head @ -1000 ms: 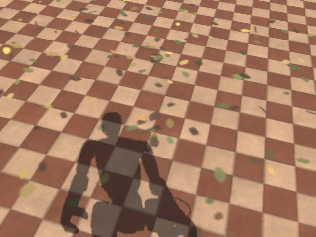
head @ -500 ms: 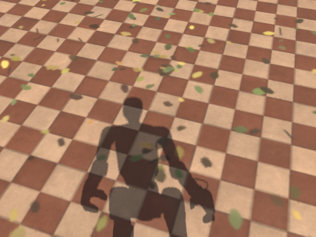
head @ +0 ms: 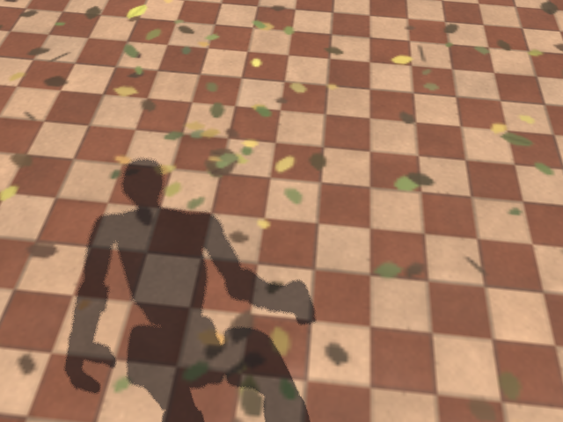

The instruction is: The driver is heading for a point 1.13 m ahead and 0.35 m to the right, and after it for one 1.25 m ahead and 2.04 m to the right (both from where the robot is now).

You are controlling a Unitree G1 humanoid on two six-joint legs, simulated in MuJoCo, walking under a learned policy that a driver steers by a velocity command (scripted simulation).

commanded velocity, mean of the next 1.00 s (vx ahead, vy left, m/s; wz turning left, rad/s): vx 0.28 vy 0.00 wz -0.55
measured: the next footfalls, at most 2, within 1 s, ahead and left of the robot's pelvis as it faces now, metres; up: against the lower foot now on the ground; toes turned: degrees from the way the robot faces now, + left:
right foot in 0.32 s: +0.16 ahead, -0.14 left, +0.00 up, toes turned -15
left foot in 0.74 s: +0.32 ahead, +0.05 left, +0.00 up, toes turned -29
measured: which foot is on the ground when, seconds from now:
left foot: down 0.00-0.32, up 0.34-0.72, down 0.74-1.00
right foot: up 0.00-0.30, down 0.32-0.74, up 0.76-1.00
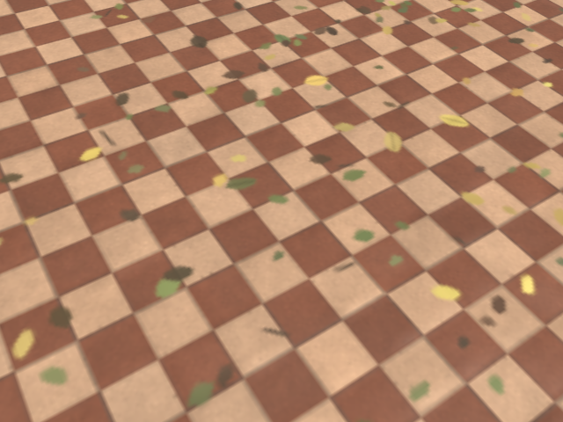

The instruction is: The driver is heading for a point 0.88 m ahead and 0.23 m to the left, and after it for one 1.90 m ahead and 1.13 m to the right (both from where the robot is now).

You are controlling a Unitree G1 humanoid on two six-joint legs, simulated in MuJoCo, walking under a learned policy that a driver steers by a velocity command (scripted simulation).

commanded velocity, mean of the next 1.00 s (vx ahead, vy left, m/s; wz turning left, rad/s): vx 0.49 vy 0.00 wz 0.24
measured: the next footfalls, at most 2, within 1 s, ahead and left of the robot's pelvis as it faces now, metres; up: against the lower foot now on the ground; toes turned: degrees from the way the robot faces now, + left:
right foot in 0.20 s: +0.28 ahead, -0.16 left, +0.00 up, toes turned -4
left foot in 0.76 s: +0.57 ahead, +0.09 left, +0.00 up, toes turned +13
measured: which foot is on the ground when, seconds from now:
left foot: down 0.00-0.22, up 0.24-0.74, down 0.76-1.00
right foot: up 0.00-0.18, down 0.20-0.76, up 0.78-1.00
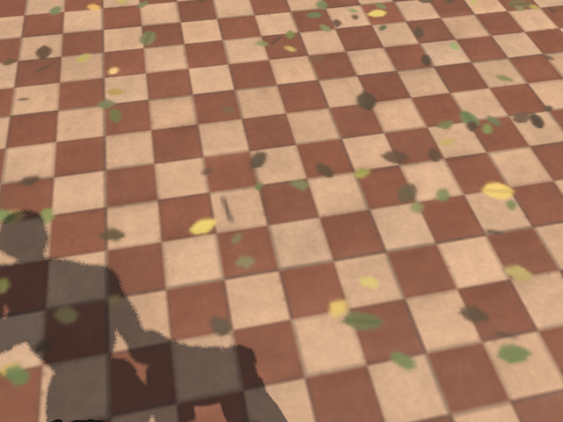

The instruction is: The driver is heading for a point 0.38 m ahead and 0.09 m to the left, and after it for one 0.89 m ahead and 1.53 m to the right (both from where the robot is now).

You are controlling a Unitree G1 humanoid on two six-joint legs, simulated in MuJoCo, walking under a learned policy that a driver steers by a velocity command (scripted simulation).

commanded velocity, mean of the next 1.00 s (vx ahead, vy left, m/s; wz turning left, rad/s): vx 0.26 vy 0.00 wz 0.02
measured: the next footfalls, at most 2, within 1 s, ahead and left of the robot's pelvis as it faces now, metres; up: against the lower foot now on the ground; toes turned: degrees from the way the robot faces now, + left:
right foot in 0.22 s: +0.32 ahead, -0.15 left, +0.00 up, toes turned +12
left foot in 0.64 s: +0.41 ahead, +0.11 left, +0.00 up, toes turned +6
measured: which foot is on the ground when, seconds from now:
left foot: down 0.00-0.22, up 0.24-0.62, down 0.64-1.00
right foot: up 0.00-0.20, down 0.22-0.64, up 0.66-1.00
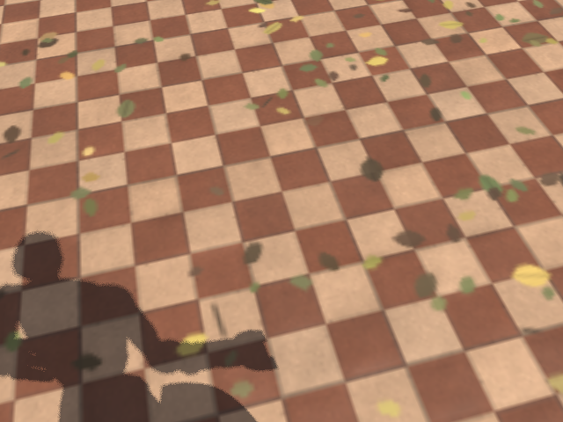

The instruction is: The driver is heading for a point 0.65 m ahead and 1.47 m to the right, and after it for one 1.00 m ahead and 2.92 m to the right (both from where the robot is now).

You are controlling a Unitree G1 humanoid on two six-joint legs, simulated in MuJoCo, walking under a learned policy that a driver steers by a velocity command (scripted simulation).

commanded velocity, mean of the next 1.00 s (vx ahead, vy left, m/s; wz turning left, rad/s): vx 0.22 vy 0.00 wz -0.58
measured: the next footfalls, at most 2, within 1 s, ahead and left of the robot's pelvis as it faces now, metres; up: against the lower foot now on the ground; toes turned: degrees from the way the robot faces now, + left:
right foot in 0.02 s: +0.05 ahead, -0.12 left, +0.00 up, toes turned -4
left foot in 0.50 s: +0.09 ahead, +0.10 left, +0.00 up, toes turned -22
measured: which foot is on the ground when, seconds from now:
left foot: down 0.00-0.02, up 0.04-0.48, down 0.50-0.96, up 0.98-1.00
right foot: up 0.00-0.00, down 0.02-0.50, up 0.52-0.94, down 0.96-1.00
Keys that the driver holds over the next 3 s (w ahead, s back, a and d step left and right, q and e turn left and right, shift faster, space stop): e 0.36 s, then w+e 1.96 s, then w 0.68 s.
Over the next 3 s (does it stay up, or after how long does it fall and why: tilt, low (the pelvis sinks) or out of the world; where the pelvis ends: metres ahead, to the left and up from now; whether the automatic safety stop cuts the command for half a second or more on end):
stays up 0.61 -1.10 -0.01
